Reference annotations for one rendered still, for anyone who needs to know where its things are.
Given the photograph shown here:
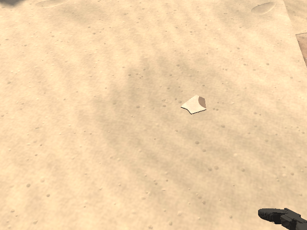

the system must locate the robot right hand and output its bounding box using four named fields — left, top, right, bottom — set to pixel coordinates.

left=258, top=208, right=307, bottom=230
